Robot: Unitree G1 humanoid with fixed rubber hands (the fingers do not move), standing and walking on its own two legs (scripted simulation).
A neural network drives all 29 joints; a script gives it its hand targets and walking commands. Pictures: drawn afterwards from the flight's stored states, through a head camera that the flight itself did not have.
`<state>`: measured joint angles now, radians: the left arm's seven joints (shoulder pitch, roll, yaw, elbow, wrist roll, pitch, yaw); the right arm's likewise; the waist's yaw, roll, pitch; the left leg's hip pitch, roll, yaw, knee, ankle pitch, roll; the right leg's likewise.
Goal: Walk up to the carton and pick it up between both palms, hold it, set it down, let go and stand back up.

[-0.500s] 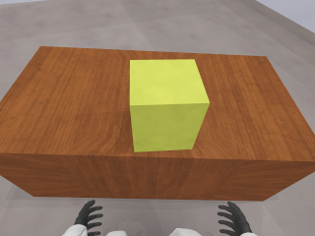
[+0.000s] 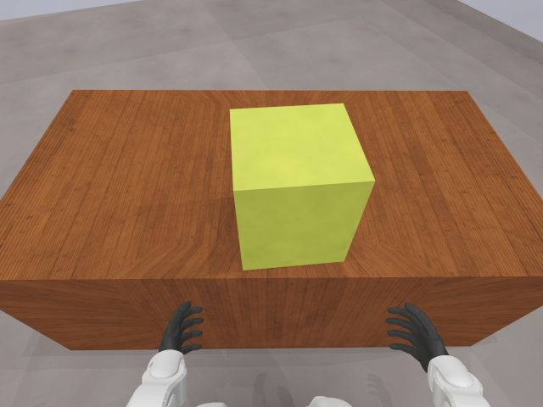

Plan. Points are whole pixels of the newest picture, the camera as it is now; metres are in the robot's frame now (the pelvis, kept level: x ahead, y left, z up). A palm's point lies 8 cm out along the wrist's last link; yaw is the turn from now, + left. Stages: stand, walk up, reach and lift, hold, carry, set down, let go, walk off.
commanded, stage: reach and lift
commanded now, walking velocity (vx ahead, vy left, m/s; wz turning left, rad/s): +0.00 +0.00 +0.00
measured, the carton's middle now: (290, 190) +0.53 -0.03 -0.05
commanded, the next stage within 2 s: none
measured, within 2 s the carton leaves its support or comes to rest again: neither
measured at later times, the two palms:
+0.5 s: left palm (161, 313) +0.26 +0.19 -0.05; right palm (429, 303) +0.28 -0.25 -0.05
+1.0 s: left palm (169, 281) +0.31 +0.18 -0.04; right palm (430, 268) +0.33 -0.26 -0.03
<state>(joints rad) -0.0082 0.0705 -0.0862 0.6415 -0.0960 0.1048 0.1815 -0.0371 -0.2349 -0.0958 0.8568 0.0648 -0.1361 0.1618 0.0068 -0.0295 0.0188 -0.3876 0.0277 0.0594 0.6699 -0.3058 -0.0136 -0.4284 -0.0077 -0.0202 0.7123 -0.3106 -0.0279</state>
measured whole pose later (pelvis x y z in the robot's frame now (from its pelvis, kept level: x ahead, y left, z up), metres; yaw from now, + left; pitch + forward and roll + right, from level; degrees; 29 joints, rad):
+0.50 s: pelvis +0.05 -0.01 +0.01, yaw +1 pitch +4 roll +1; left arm 0.03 0.10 -0.02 0.76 -0.08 -0.38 0.10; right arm -0.09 -0.31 0.10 1.08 0.31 -0.60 0.13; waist 0.02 0.00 -0.04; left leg -0.33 0.05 0.03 0.61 -0.35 -0.04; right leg -0.36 0.01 -0.05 0.63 -0.35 -0.04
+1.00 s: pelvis +0.03 -0.02 -0.01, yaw +0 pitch +12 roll +1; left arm -0.26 0.15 -0.05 0.91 -0.22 -0.47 0.14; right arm -0.36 -0.36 0.17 1.16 0.43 -0.60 0.15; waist 0.02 -0.03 -0.10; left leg -0.59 0.06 0.04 0.71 -0.33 -0.05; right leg -0.63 0.02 -0.04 0.75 -0.34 -0.05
